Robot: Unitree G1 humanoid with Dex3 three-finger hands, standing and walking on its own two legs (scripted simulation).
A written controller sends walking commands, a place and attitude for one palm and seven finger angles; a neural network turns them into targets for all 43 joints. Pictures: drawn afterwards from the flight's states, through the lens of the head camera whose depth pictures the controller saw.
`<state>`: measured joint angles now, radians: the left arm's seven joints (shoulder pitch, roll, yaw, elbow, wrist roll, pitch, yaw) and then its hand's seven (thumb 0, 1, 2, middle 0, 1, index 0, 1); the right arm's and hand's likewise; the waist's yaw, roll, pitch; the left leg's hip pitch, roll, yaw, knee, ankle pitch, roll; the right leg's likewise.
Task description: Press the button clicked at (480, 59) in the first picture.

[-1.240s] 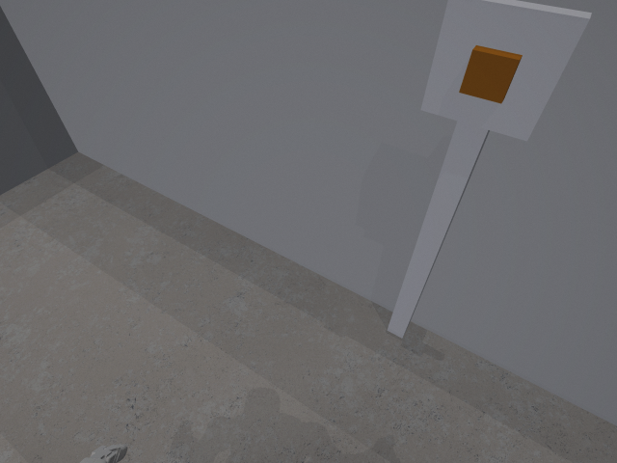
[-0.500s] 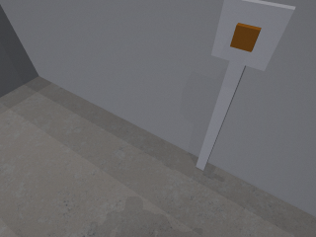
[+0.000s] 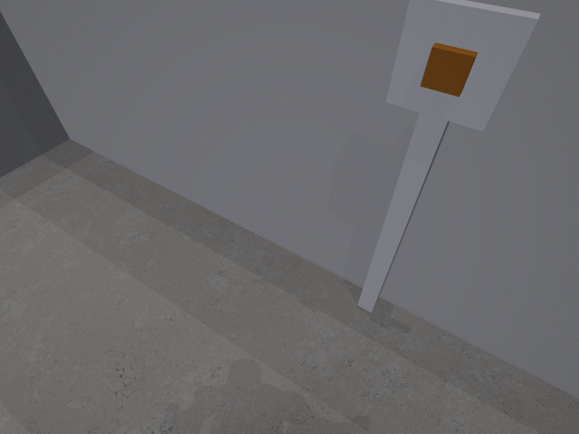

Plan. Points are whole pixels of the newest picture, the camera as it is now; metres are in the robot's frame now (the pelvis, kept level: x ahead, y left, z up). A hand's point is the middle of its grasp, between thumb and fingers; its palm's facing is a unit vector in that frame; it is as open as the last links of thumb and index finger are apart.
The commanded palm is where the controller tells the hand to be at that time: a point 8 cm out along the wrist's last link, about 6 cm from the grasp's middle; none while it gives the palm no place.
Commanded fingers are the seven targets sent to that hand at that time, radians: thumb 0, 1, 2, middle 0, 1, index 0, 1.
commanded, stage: look at it before walking up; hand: left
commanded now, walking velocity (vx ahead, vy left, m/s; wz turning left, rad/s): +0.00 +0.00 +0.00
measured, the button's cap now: (447, 69) +0.68 -0.24 +0.19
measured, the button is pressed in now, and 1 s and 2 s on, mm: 0 0 0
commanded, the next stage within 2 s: turn to face it in 0.20 s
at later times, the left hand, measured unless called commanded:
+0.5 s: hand out of the picture +0.07 +0.24 -0.16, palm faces -0.05 -0.94 -0.33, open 7.4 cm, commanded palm none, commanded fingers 0.00 0.90 0.90 -0.20 -0.30 -0.20 -0.30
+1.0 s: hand out of the picture +0.05 +0.15 -0.16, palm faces -0.22 -0.94 -0.26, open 7.4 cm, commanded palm none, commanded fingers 0.00 0.90 0.90 -0.20 -0.30 -0.20 -0.30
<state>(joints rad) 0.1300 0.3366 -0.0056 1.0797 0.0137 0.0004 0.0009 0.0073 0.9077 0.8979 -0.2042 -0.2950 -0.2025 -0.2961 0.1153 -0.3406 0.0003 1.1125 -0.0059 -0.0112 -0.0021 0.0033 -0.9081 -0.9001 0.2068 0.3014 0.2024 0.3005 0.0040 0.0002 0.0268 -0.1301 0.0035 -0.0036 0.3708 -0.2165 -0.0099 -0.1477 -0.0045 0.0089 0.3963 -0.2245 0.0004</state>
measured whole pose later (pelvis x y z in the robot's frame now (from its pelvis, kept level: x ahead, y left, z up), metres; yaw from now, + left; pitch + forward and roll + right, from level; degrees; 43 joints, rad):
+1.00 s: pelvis -0.03 -0.04 +0.00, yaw -17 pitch +1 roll +2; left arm 0.28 0.18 0.04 0.95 0.02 0.03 0.01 0.01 0.91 0.90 -0.20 -0.30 -0.20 -0.30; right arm 0.14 -0.25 -0.07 0.98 -0.02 0.05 -0.02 0.00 -0.91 -0.90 0.20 0.30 0.20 0.30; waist 0.03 0.02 0.06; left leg -0.49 0.05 -0.02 1.10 -0.33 -0.08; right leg -0.28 0.07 0.04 0.47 -0.20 -0.08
